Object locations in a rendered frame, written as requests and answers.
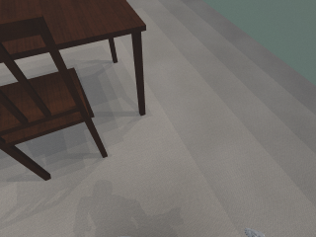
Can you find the table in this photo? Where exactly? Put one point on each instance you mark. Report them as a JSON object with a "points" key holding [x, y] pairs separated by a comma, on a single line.
{"points": [[77, 22]]}

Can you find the chair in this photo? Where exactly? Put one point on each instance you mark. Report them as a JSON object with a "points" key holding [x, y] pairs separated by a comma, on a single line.
{"points": [[31, 108]]}

